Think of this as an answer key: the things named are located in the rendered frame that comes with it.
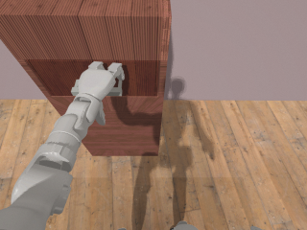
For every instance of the right robot shin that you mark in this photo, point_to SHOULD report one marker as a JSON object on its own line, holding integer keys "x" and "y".
{"x": 181, "y": 222}

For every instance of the left robot hand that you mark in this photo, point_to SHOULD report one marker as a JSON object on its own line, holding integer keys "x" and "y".
{"x": 98, "y": 82}

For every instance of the cabinet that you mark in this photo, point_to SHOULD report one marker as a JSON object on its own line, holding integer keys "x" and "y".
{"x": 97, "y": 30}

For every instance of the drawer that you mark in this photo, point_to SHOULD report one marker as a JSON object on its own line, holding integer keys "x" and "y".
{"x": 60, "y": 75}

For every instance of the left robot forearm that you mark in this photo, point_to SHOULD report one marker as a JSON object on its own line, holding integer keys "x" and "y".
{"x": 60, "y": 149}

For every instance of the handle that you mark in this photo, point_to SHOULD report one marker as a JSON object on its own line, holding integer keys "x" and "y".
{"x": 115, "y": 91}

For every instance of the robot left upper arm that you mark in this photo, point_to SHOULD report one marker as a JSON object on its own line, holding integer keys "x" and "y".
{"x": 42, "y": 193}

